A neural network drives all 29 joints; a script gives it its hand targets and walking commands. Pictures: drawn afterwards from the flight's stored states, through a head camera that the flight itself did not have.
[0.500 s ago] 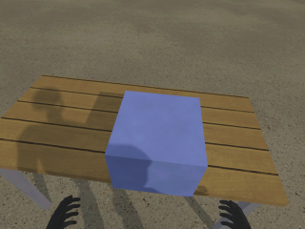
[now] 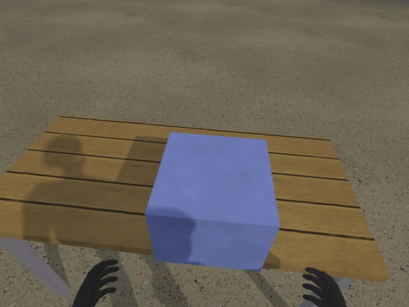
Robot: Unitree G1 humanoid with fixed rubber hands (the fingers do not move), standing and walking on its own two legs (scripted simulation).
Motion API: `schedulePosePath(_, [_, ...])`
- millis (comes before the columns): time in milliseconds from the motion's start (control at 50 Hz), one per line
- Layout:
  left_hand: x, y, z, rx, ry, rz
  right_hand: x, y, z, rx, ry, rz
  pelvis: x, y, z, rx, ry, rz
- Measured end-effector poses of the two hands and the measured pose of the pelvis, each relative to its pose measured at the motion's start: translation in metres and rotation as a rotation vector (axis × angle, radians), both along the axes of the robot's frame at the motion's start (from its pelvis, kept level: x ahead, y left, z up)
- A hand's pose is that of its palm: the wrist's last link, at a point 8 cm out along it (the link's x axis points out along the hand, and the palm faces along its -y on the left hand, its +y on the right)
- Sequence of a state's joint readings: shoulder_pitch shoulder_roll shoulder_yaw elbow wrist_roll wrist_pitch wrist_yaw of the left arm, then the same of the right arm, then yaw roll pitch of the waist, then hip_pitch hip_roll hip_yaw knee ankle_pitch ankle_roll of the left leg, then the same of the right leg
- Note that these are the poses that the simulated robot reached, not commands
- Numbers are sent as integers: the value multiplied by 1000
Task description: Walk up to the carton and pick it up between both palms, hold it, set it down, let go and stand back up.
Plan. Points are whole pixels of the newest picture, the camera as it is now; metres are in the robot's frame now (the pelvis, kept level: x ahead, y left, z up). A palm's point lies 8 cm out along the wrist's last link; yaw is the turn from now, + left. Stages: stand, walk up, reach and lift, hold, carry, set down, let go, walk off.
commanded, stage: reach and lift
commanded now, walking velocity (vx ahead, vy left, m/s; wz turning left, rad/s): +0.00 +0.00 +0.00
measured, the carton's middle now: (212, 198) +0.42 +0.02 -0.04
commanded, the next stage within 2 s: none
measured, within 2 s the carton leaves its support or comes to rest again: neither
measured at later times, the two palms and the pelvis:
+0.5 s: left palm (90, 273) +0.20 +0.25 -0.01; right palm (329, 287) +0.21 -0.21 -0.01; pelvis -0.01 +0.00 +0.00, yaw +0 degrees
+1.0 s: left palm (97, 227) +0.27 +0.25 +0.04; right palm (326, 241) +0.28 -0.21 +0.04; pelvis +0.01 +0.00 +0.00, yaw +0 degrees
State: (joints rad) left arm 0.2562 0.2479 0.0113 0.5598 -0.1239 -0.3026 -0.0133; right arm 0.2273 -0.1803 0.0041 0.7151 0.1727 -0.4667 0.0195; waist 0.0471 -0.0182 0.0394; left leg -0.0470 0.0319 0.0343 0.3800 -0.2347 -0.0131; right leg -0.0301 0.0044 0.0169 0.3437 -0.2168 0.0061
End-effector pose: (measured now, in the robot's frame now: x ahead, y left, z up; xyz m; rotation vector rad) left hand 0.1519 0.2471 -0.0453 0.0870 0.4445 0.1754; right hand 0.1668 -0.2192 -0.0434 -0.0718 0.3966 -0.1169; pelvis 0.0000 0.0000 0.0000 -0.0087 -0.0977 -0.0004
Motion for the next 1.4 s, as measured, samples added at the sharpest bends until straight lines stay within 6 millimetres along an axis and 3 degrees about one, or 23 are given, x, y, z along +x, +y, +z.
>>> schedulePosePath(160, [-5, 3, 9, -7, -79, -10, 1, 5, 6, 39, -68, -17, -7, -3, -2, 3, 8, 5])
schedulePosePath(280, [5, 3, 15, -14, -143, -22, 12, 10, 11, 58, -110, -22, -11, -3, -4, 4, 17, 15])
schedulePosePath(560, [60, 1, 38, -31, -183, -45, 55, 10, 34, 59, -149, -19, -2, 0, -2, 4, 20, 6])
schedulePosePath(800, [84, 0, 56, -41, -176, -66, 85, 14, 55, 78, -181, -27, 10, 1, 1, -1, 29, 5])
schedulePosePath(940, [109, 2, 72, -46, -192, -65, 108, 14, 74, 74, -198, -17, 14, -1, 2, 0, 39, 8])
schedulePosePath(1400, [185, -2, 128, -52, -198, -77, 171, 9, 123, 70, -205, -9, 2, 0, 3, 1, 78, -1])
